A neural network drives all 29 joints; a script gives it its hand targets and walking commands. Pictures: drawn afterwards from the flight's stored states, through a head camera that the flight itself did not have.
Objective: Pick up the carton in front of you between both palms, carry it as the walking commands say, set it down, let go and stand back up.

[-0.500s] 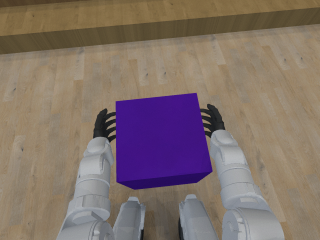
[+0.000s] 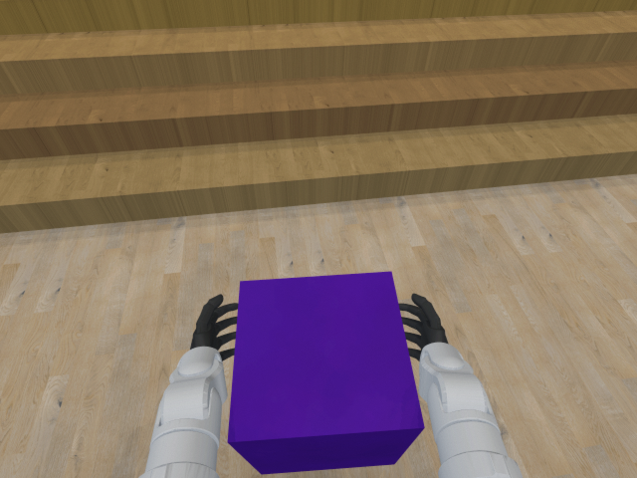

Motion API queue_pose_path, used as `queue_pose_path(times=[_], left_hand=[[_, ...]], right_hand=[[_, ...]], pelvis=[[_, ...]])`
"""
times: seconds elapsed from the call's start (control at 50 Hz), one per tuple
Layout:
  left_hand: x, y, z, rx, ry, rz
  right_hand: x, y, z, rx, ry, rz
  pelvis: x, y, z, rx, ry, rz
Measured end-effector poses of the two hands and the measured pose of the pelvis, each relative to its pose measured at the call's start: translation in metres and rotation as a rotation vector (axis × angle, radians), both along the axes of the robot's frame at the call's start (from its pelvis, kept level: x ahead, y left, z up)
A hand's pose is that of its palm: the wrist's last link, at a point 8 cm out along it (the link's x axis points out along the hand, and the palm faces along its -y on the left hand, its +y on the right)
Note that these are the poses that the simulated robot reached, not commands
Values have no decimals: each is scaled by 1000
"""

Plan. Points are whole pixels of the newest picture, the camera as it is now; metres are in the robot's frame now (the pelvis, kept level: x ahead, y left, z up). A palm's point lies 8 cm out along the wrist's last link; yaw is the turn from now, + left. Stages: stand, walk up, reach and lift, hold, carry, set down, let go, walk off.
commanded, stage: reach and lift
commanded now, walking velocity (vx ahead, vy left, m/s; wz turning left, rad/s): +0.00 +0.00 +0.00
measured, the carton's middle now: (322, 379) +0.31 +0.00 -0.09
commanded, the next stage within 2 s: hold in 1.20 s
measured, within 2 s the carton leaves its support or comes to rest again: neither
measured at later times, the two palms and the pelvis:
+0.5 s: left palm (195, 339) +0.29 +0.15 +0.06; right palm (451, 343) +0.29 -0.15 +0.05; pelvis -0.01 +0.00 +0.03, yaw +0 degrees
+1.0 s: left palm (194, 327) +0.30 +0.15 +0.07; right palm (451, 330) +0.30 -0.15 +0.06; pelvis +0.01 +0.00 +0.04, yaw +0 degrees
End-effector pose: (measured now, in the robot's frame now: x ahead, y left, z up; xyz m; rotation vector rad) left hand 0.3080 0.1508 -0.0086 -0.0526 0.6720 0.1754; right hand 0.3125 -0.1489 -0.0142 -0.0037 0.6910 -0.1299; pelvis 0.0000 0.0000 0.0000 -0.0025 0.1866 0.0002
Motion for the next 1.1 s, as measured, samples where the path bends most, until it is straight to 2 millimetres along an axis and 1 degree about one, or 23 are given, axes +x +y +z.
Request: queue_pose_path(times=[0.08, 0.18, 0.24, 0.28, 0.42, 0.56, 0.84, 0.98, 1.1], left_hand=[[-3, 1, 24, 13, -11, -19], [-8, 1, 51, 24, -23, -39], [-10, 1, 62, 35, -21, -51], [-11, 0, 66, 40, -14, -56], [-15, -2, 67, 43, 10, -58], [-14, -3, 69, 39, -2, -48], [-6, -2, 76, 57, -3, -61], [-5, -2, 79, 66, 1, -72], [-6, -2, 81, 69, 3, -76]], right_hand=[[-6, 1, 24, -5, -11, -5], [-14, 1, 51, -9, -23, -16], [-18, 1, 62, -21, -21, -11], [-20, 0, 66, -23, -13, -11], [-25, -2, 65, -22, 11, -11], [-22, -2, 68, -21, -1, -6], [-14, -2, 76, -38, -1, 7], [-14, -2, 78, -48, 3, 12], [-15, -1, 81, -53, 6, 15]], pelvis=[[4, 1, 13, 0, -74, 1], [5, 1, 25, -1, -162, 3], [3, 1, 29, -1, -204, 2], [1, 2, 30, 0, -226, 1], [-9, 1, 30, 1, -260, -4], [-12, 0, 30, 2, -263, -3], [3, -3, 35, 1, -263, 4], [10, -2, 37, 1, -267, 3], [12, -1, 38, 1, -276, 1]])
